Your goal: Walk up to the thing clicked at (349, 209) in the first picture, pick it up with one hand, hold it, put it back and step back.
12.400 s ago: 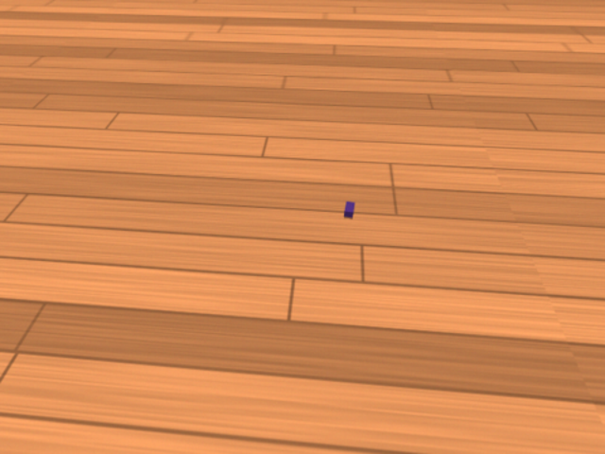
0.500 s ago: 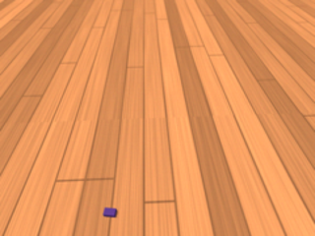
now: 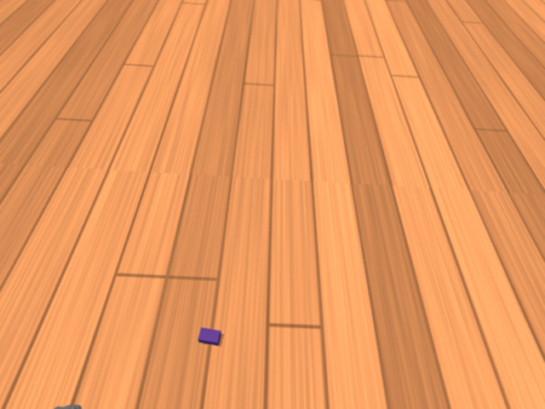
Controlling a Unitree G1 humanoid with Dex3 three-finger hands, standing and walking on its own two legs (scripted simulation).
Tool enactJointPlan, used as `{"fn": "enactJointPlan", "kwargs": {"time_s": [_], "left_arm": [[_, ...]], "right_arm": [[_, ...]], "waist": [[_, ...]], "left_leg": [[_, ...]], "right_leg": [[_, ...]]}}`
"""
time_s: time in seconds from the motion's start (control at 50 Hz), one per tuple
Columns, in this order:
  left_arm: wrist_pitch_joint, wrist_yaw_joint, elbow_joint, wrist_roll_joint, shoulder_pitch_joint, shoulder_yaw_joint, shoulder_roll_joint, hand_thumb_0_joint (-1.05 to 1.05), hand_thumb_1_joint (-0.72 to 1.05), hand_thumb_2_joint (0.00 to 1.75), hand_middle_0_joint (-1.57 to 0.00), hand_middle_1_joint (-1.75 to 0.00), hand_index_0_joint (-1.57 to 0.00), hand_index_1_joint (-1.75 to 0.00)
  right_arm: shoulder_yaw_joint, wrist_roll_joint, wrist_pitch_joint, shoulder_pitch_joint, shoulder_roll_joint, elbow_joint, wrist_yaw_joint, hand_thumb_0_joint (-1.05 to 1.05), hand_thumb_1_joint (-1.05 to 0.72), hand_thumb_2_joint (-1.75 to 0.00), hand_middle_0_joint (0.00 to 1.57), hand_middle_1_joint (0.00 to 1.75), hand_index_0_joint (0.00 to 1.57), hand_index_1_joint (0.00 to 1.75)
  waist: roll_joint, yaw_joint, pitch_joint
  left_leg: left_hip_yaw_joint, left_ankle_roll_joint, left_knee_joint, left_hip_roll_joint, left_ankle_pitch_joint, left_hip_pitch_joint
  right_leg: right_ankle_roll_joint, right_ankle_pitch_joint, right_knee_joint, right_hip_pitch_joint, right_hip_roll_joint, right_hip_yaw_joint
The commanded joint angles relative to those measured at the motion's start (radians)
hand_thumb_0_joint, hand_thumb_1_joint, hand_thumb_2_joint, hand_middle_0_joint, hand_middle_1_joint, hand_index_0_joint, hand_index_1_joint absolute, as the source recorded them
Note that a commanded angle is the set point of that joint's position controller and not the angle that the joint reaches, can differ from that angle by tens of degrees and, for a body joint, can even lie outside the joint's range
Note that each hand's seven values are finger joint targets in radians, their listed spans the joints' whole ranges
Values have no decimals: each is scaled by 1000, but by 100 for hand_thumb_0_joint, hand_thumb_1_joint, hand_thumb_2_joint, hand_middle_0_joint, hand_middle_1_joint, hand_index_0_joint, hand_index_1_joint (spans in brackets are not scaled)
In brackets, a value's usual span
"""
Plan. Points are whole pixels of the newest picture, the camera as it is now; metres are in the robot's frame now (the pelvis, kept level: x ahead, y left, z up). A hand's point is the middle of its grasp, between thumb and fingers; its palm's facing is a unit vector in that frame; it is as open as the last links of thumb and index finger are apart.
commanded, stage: walk up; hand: left
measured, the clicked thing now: (209, 336) +0.44 +0.19 -0.75
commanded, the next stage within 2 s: stand in 1.54 s
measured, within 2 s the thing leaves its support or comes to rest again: neither
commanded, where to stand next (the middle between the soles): +0.04 -0.03 m, yaw -3 degrees
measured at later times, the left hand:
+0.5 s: hand out of the picture +0.10 +0.24 -0.15, palm faces -0.02 -0.94 -0.35, open 7.4 cm
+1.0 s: hand out of the picture +0.10 +0.24 -0.14, palm faces -0.01 -0.94 -0.34, open 7.4 cm
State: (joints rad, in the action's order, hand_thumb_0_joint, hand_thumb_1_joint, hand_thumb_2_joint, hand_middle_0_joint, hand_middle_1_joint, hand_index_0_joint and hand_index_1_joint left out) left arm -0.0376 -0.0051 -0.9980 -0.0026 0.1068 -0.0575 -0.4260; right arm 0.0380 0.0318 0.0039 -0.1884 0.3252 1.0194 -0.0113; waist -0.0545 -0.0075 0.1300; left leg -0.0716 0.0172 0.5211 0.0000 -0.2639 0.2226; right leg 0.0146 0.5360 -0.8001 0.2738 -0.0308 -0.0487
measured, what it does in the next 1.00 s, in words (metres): steps on the spot: right foot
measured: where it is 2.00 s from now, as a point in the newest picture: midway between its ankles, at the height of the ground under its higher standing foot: outside the picture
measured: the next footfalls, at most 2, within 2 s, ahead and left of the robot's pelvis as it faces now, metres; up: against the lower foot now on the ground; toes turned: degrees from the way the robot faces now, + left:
right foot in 0.20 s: +0.01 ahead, -0.12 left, +0.00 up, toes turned -2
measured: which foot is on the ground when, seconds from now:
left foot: down 0.00-1.00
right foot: up 0.00-0.18, down 0.20-1.00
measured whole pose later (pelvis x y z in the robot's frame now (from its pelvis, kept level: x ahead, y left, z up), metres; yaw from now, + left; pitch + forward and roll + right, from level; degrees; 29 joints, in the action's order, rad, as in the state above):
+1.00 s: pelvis -0.01 -0.02 +0.01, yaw -1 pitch -2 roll +0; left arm -0.03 0.03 -1.04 -0.01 0.10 -0.05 -0.37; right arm 0.00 0.01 -0.03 -0.15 0.36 1.05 0.02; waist -0.01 0.00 0.07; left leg -0.03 0.03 0.40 -0.03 -0.22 0.14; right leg 0.02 0.24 -0.40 0.11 0.02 0.01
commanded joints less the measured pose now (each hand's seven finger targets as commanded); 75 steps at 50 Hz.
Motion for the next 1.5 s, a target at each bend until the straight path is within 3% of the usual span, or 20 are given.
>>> {"fn": "enactJointPlan", "kwargs": {"time_s": [0.0, 0.06, 0.12, 0.14, 0.16, 0.18, 0.2, 0.22, 0.24, 0.26, 0.28, 0.32, 0.36, 0.4, 0.42, 0.5, 0.54, 0.62, 0.68, 1.48], "left_arm": [[10, -1, 40, 11, 26, -33, -151, 0, 90, 90, -20, -30, -20, -30], [10, -3, 51, -4, -5, -31, -139, 0, 90, 90, -20, -30, -20, -30], [8, 0, 44, -14, 31, -36, -142, 0, 90, 90, -20, -30, -20, -30], [11, 1, 37, -18, 51, -38, -140, 0, 90, 90, -20, -30, -20, -30], [16, 1, 23, -22, 77, -41, -137, 0, 90, 90, -20, -30, -20, -30], [24, 1, 17, -28, 83, -53, -180, 0, 90, 90, -20, -30, -20, -30], [29, 2, 26, -30, 82, -65, -220, 0, 90, 90, -20, -30, -20, -30], [29, 5, 53, -17, 30, -54, -222, 0, 90, 90, -20, -30, -20, -30], [31, 14, 79, -20, -35, -47, -222, 0, 90, 90, -20, -30, -20, -30], [27, 18, 93, -21, -69, -43, -203, 0, 90, 90, -20, -30, -20, -30], [23, 20, 101, -19, -78, -39, -182, 0, 90, 90, -20, -30, -20, -30], [22, 19, 107, -18, -70, -38, -178, 0, 90, 90, -20, -30, -20, -30], [23, 18, 101, -12, -51, -37, -166, 0, 90, 90, -20, -30, -20, -30], [19, 16, 90, -9, -7, -36, -148, 0, 90, 90, -20, -30, -20, -30], [19, 15, 78, -10, 1, -31, -138, 0, 90, 90, -20, -30, -20, -30], [38, 22, 69, -7, -15, -39, -187, 0, 90, 90, -20, -30, -20, -30], [39, 20, 74, -4, -40, -36, -192, 0, 90, 90, -20, -30, -20, -30], [33, 21, 68, -10, -59, -35, -181, 0, 90, 90, -20, -30, -20, -30], [32, 22, 58, -9, -55, -38, -172, 0, 90, 90, -20, -30, -20, -30], [37, 23, -9, -10, -15, -26, -146, 0, 90, 90, -20, -30, -20, -30]], "right_arm": [[65, 2, -53, 43, 313, -86, 35, 0, -90, -90, 20, 30, 20, 30], [69, -12, -51, -13, 325, -73, 48, 0, -90, -90, 20, 30, 20, 30], [68, -19, -46, 14, 324, -94, 57, 0, -90, -90, 20, 30, 20, 30], [65, -23, -44, 31, 321, -101, 57, 0, -90, -90, 20, 30, 20, 30], [63, -27, -38, 54, 316, -109, 57, 0, -90, -90, 20, 30, 20, 30], [56, -39, -35, 60, 288, -119, 56, 0, -90, -90, 20, 30, 20, 30], [51, -48, -33, 69, 265, -131, 57, 0, -90, -90, 20, 30, 20, 30], [36, -49, -29, 86, 220, -129, 58, 0, -90, -90, 20, 30, 20, 30], [39, -44, -25, 40, 222, -105, 57, 0, -90, -90, 20, 30, 20, 30], [44, -34, -25, 17, 229, -87, 56, 0, -90, -90, 20, 30, 20, 30], [45, -32, -29, 7, 237, -80, 53, 0, -90, -90, 20, 30, 20, 30], [45, -29, -41, 1, 254, -68, 49, 0, -90, -90, 20, 30, 20, 30], [47, -22, -50, -4, 273, -68, 51, 0, -90, -90, 20, 30, 20, 30], [52, -19, -59, 15, 328, -70, 52, 0, -90, -90, 20, 30, 20, 30], [50, -19, -60, 54, 328, -74, 50, 0, -90, -90, 20, 30, 20, 30], [26, -26, -52, 97, 267, -82, 46, 0, -90, -90, 20, 30, 20, 30], [19, -25, -47, 74, 245, -65, 43, 0, -90, -90, 20, 30, 20, 30], [24, -21, -47, 65, 261, -50, 40, 0, -90, -90, 20, 30, 20, 30], [22, -19, -50, 61, 265, -42, 42, 0, -90, -90, 20, 30, 20, 30], [20, -18, -55, 81, 261, -2, 40, 0, -90, -90, 20, 30, 20, 30]], "waist": [[241, 12, -132], [233, -17, -165], [217, -2, -166], [196, 14, -172], [161, 34, -175], [72, 34, -201], [-7, 36, -193], [-50, 26, -162], [-87, -1, -155], [-112, -19, -124], [-116, -26, -100], [-99, -25, -102], [-60, -15, -147], [54, 6, -161], [80, 18, -145], [96, 19, -155], [65, 7, -159], [13, 2, -131], [12, 8, -140], [59, 5, -124]], "left_leg": [[-197, -183, -147, -241, 426, -121], [-209, -204, -88, -262, 631, -223], [-194, -205, -55, -268, 609, -153], [-171, -189, -27, -247, 588, -135], [-142, -162, 4, -224, 550, -82], [-86, -113, 57, -159, 463, -16], [-22, -68, 151, -68, 322, 44], [57, -33, 139, 13, 53, 42], [72, -25, 157, 14, -155, -45], [49, -32, 151, 11, -185, -77], [46, -37, 100, 7, -162, -79], [12, -50, -2, -38, 146, -113], [-88, -101, -47, -124, 345, -179], [-220, -185, -95, -242, 358, -118], [-216, -188, -103, -249, 338, -64], [4, -49, -25, -66, 231, -22], [30, -33, -25, -41, 143, -64], [-7, -51, -86, -82, 190, -93], [-21, -56, -112, -104, 248, -93], [-15, -51, -224, -121, 171, -102]], "right_leg": [[8, -31, 28, 55, -5, -39], [-1, -31, 129, 47, 2, 3], [7, -77, 189, -23, 7, 24], [15, -141, 273, -67, 10, 31], [21, -289, 397, -147, 0, 30], [45, -504, 401, -240, -45, -35], [103, -639, 407, -254, -130, -140], [165, -606, 433, -169, -198, -190], [205, -571, 435, -71, -252, -217], [201, -559, 434, -3, -244, -201], [173, -547, 427, 5, -209, -159], [112, -581, 368, -8, -140, -81], [58, -564, 291, -1, -80, -51], [30, -412, 207, -50, -27, -21], [27, -387, 234, -95, -30, -22], [91, -562, 400, -185, -116, -112], [115, -528, 433, -143, -149, -135], [73, -450, 457, -108, -99, -80], [57, -477, 455, -143, -82, -64], [29, -446, 510, -158, -70, -62]]}}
